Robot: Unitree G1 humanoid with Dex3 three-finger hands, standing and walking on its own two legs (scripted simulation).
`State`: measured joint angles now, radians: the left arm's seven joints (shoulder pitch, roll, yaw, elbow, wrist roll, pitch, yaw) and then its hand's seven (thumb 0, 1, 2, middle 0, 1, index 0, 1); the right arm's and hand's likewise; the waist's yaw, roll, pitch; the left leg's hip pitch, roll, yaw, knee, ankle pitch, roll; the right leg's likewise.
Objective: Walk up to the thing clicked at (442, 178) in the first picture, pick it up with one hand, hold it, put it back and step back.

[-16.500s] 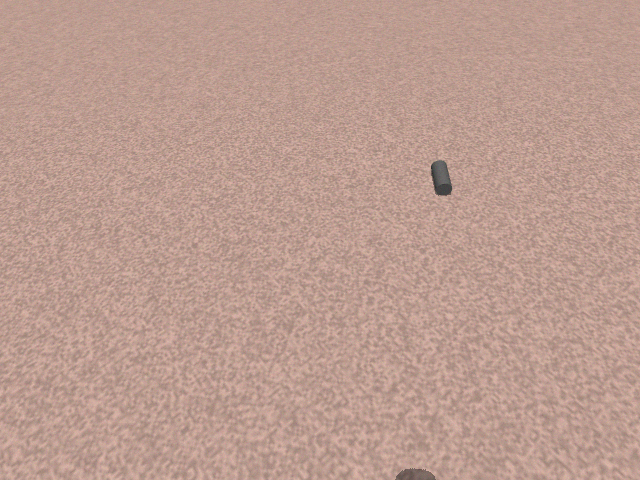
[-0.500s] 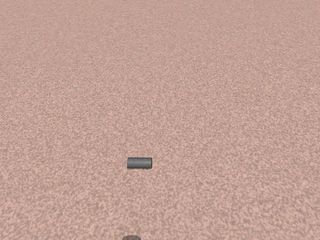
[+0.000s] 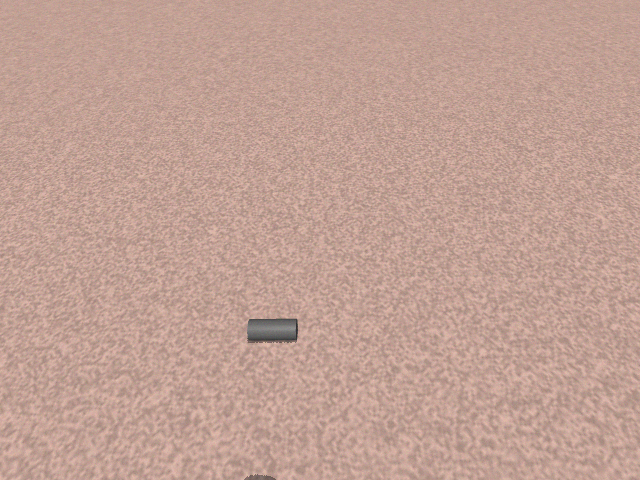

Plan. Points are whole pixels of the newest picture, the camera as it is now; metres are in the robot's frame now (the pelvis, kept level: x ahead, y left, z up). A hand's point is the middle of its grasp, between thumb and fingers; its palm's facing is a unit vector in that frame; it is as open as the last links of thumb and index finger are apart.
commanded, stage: stand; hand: left
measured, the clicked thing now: (273, 329) +0.70 +0.22 -0.75
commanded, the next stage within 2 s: walk up in 0.06 s
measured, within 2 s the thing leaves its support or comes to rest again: neither
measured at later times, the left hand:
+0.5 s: hand out of the picture +0.08 +0.33 -0.17, palm faces +0.02 -0.95 -0.33, open 7.4 cm
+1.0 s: hand (194, 355) +0.33 +0.24 -0.13, palm faces -0.01 -0.93 -0.37, open 7.4 cm
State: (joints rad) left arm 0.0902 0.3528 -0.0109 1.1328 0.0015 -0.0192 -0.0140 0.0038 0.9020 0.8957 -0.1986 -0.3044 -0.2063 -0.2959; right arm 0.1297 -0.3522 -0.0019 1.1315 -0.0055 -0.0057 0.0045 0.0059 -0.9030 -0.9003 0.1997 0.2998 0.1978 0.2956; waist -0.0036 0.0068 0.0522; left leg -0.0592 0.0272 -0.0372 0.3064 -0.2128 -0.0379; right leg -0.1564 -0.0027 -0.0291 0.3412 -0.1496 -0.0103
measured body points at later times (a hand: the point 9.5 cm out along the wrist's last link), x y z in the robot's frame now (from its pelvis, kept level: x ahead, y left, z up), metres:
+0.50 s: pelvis +0.07 +0.05 -0.01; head +0.07 +0.07 +0.44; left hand +0.08 +0.38 -0.15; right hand +0.11 -0.28 -0.11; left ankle +0.08 +0.16 -0.75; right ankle +0.08 -0.09 -0.69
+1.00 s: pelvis +0.24 -0.02 -0.01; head +0.27 -0.04 +0.44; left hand +0.33 +0.29 -0.11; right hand +0.31 -0.33 -0.14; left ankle +0.21 +0.13 -0.67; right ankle +0.27 -0.12 -0.75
